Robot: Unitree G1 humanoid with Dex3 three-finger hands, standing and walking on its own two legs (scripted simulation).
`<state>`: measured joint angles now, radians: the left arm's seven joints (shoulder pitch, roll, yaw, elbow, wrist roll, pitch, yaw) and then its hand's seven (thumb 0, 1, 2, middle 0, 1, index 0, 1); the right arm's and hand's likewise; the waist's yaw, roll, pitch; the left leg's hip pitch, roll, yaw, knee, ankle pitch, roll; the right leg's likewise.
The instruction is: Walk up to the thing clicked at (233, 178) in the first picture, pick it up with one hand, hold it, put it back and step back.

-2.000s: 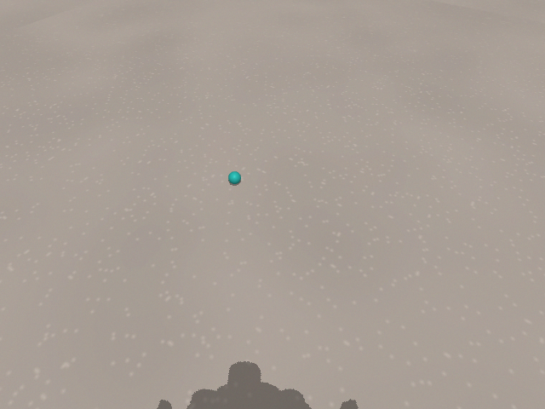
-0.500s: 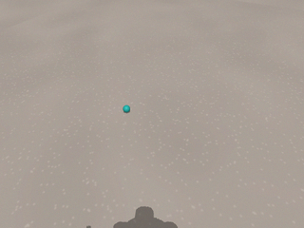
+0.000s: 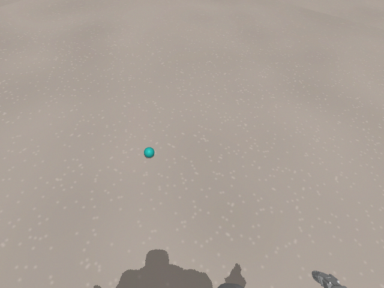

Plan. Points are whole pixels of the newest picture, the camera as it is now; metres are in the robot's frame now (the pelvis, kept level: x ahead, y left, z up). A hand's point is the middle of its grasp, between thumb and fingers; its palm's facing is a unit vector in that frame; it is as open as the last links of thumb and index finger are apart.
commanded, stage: walk up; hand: left
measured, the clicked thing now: (149, 152) +0.98 +0.23 -0.73
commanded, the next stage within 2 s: none
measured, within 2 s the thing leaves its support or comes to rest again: neither
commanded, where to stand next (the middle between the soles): +0.60 +0.00 m, yaw -1 degrees
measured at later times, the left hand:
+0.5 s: hand (78, 249) +0.23 +0.26 -0.13, palm faces -0.02 -0.92 -0.40, open 7.4 cm
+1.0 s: hand (110, 160) +0.49 +0.25 -0.13, palm faces -0.09 -0.91 -0.41, open 7.4 cm
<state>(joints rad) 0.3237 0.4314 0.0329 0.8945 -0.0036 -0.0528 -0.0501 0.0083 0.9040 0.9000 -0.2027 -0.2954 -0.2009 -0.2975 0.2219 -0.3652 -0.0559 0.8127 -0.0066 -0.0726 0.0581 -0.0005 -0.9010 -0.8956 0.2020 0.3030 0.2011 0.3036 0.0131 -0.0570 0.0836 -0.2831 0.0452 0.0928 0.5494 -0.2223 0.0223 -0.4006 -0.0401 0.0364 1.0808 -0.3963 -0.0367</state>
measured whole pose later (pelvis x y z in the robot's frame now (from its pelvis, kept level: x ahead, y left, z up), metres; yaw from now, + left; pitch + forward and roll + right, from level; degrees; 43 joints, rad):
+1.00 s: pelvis +0.39 -0.02 -0.01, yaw -2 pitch -3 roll +0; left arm 0.26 0.41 0.06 0.86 0.02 -0.08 -0.06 0.01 0.90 0.90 -0.20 -0.30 -0.20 -0.30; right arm 0.37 -0.44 -0.06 0.84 0.00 -0.04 0.04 0.00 -0.90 -0.90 0.20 0.30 0.20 0.30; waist -0.02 0.04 0.08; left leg -0.23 0.07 0.06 0.80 -0.46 0.03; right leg -0.39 -0.03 -0.07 0.64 -0.20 -0.02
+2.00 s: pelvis +0.56 +0.00 +0.01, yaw -2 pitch -2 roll +0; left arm 0.06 0.36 -0.01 1.10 0.00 -0.01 -0.02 0.00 0.90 0.90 -0.20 -0.30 -0.20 -0.30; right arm 0.08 -0.36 0.01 1.11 0.01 -0.02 0.01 0.00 -0.90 -0.90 0.20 0.30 0.20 0.30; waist 0.00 0.00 0.06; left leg -0.21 0.04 0.05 0.46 -0.22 -0.02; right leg -0.20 -0.04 -0.03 0.47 -0.24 0.02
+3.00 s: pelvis +0.58 +0.00 +0.02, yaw -2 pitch -2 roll +0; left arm 0.07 0.34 0.00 1.16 0.01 -0.01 -0.01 0.00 0.90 0.90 -0.20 -0.30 -0.20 -0.30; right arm 0.07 -0.34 -0.01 1.16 -0.01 -0.01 0.00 0.00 -0.90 -0.90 0.20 0.30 0.20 0.30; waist 0.00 -0.01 0.04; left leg -0.12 0.03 0.05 0.31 -0.17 -0.01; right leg -0.10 -0.04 -0.03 0.30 -0.17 0.03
